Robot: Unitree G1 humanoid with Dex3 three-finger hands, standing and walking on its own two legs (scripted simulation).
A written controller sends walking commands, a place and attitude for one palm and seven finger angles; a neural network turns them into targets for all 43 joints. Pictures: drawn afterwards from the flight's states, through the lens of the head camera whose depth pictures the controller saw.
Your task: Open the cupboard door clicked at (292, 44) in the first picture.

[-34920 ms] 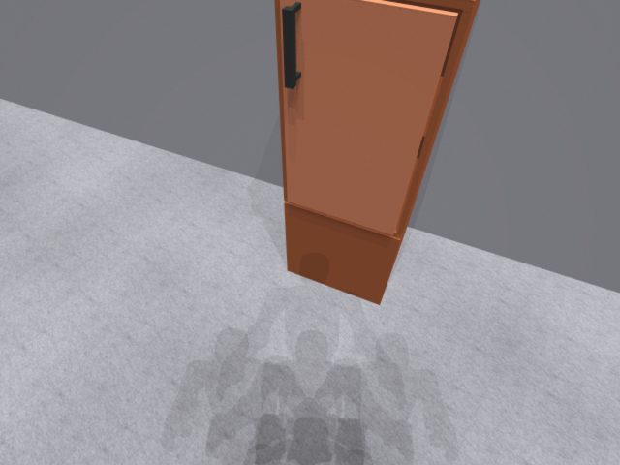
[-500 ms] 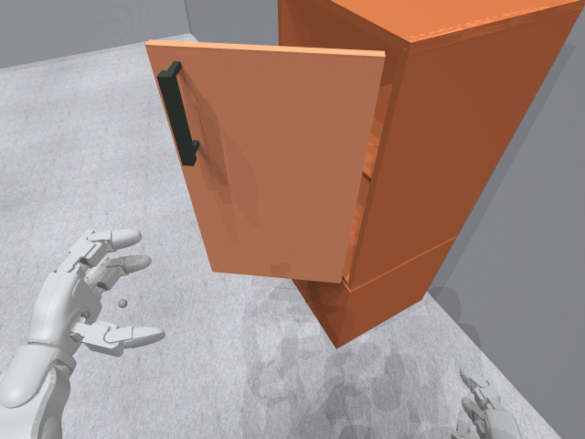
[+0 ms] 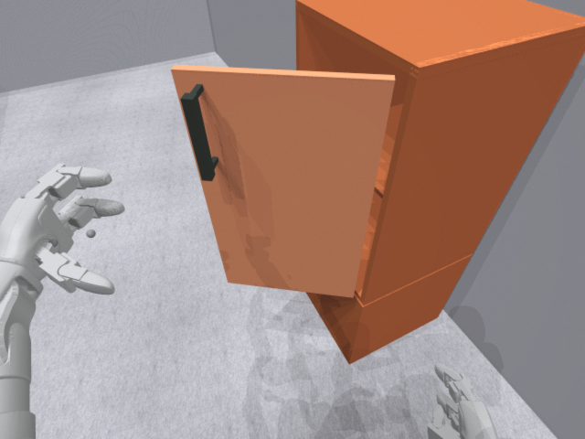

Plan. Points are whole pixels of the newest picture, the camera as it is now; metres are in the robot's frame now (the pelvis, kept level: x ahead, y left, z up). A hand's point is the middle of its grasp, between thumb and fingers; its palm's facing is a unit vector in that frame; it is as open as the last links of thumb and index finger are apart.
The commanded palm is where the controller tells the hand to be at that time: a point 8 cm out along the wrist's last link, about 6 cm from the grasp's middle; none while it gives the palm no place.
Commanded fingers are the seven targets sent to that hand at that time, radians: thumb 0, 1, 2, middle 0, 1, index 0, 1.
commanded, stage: raise the hand with hooked fingers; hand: left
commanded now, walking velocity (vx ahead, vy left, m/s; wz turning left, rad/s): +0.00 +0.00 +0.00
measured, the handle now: (203, 134) +0.54 +0.22 +0.15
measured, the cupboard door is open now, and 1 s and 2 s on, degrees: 55 55 55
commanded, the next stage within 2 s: move the hooked fingers beside the handle in 0.52 s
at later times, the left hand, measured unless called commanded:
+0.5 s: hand (109, 223) +0.30 +0.26 +0.17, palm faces +0.06 -0.99 -0.08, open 13.9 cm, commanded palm +0.27 +0.30 +0.17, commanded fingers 0.00 -0.50 0.30 -0.30 -1.20 -0.30 -1.20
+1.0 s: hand (120, 204) +0.34 +0.27 +0.16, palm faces +0.04 -1.00 -0.04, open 14.0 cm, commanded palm +0.32 +0.31 +0.17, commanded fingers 0.00 -0.50 0.30 -0.30 -1.20 -0.30 -1.20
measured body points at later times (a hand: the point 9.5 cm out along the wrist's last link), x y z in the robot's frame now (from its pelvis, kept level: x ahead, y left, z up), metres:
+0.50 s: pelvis +0.00 -0.02 +0.00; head +0.00 -0.04 +0.45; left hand +0.29 +0.31 +0.18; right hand +0.18 -0.25 -0.07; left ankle -0.03 +0.09 -0.74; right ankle +0.02 -0.10 -0.74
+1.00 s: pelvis +0.00 -0.01 +0.00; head +0.01 -0.03 +0.45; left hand +0.34 +0.32 +0.17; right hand +0.16 -0.26 -0.09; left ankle -0.03 +0.09 -0.74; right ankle +0.02 -0.10 -0.74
